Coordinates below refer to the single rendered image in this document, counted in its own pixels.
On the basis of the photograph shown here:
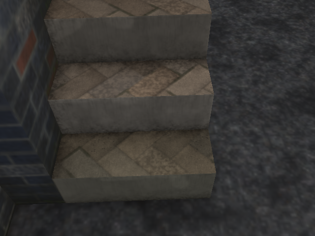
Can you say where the stairs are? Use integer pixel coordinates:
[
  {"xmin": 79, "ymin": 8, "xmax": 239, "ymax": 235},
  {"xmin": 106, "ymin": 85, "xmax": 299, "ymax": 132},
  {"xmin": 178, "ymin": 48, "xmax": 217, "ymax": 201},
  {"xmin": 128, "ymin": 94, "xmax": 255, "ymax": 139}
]
[{"xmin": 44, "ymin": 0, "xmax": 217, "ymax": 204}]

